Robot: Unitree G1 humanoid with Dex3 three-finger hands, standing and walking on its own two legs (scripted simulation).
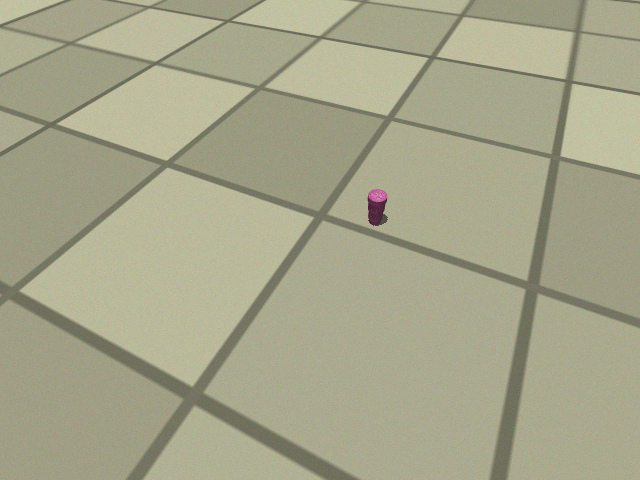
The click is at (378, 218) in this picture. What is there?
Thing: tapered cup
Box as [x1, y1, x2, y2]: [368, 189, 386, 224]
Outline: 374,189 368,193 368,217 369,222 371,224 378,224 380,222 382,212 384,209 386,193 382,190
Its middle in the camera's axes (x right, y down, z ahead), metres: +0.24 -0.16 +1.70
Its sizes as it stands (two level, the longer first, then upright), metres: 0.082 0.082 0.154
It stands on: the floor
